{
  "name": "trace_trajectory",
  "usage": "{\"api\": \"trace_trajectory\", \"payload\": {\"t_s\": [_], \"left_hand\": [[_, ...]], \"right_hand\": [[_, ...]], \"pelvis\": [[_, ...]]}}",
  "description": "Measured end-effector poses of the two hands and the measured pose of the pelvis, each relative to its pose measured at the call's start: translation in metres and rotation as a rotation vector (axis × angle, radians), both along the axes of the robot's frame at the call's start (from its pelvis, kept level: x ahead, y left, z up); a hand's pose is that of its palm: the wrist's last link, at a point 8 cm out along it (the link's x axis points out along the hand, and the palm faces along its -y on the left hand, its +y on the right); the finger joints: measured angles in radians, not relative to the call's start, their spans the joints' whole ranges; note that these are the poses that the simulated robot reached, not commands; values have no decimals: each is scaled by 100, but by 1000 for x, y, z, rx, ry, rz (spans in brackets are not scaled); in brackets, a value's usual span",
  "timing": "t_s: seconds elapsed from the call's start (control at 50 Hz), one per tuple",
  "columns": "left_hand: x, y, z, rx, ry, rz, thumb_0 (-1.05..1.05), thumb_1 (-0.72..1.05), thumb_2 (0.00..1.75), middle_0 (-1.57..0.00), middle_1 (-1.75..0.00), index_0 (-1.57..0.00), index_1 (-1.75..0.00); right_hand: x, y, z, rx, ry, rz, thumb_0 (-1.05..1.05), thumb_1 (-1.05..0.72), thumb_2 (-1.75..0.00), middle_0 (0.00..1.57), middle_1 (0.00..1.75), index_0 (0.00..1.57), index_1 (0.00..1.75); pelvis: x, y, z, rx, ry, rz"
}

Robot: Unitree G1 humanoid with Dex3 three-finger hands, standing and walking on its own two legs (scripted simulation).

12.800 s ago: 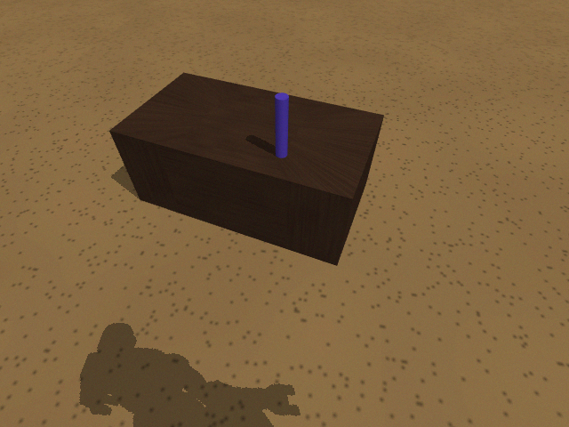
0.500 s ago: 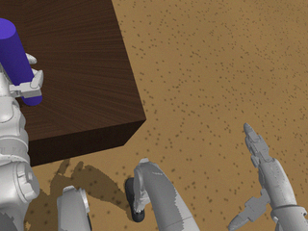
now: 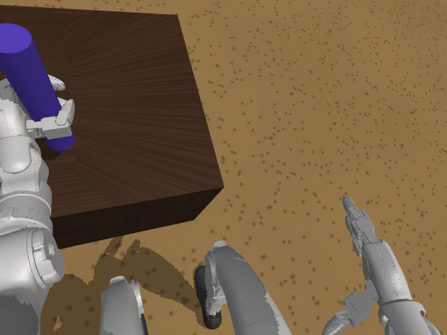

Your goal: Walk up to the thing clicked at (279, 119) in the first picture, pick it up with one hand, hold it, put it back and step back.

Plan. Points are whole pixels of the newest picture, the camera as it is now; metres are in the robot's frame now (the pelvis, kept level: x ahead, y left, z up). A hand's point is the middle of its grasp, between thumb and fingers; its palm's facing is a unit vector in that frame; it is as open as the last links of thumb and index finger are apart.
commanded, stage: settle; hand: left
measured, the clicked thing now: (41, 102) +0.54 +0.18 -0.01
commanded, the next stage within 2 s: lift in 0.24 s
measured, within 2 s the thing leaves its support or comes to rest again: neither
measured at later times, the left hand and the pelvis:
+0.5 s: hand (58, 104) +0.53 +0.15 +0.00, palm faces +0.10 -0.99 -0.03, open 6.2 cm; pelvis +0.00 -0.01 +0.01, yaw +1 degrees
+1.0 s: hand (29, 113) +0.46 +0.17 +0.08, palm faces +0.09 -1.00 -0.03, open 6.2 cm; pelvis +0.02 +0.00 +0.07, yaw +1 degrees
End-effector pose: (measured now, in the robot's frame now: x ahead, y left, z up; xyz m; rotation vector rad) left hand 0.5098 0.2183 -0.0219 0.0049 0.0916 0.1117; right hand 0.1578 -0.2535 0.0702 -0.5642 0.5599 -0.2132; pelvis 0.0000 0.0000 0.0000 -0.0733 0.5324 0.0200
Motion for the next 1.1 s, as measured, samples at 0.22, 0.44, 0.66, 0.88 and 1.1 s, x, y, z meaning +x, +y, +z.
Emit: {"api": "trace_trajectory", "payload": {"t_s": [0.22, 0.44, 0.66, 0.88, 1.1], "left_hand": [[-3, -6, 7, 7, -1, -6, -2, -1, 120, -94, -112, -98, -114], [-6, -11, 24, 18, -1, -9, -2, -1, 121, -94, -111, -99, -113], [-25, -13, 41, 12, -2, -31, -2, -1, 120, -94, -111, -99, -114], [-53, -2, 78, 22, -24, -34, -2, -1, 120, -94, -111, -98, -114], [-92, 6, 117, 31, -35, -20, -2, -1, 120, -94, -111, -99, -113]], "right_hand": [[3, -5, -5, 15, 20, -7, -1, 53, -5, 6, 5, 6, 6], [2, -12, -6, 45, 9, -22, -1, 52, -5, 6, 5, 6, 6], [7, -21, 20, 25, -39, -31, -1, 51, -5, 6, 5, 6, 6], [14, -8, 25, 104, -33, -34, -1, 52, -5, 6, 5, 6, 6], [26, 7, 21, 211, -13, -27, -1, 53, -5, 6, 5, 6, 6]], "pelvis": [[1, -4, 5, 5, -8, 2], [2, -8, 12, 15, -25, 3], [5, -9, 28, 23, -67, 5], [17, -4, 53, 25, -128, 9], [28, 2, 75, 36, -199, 8]]}}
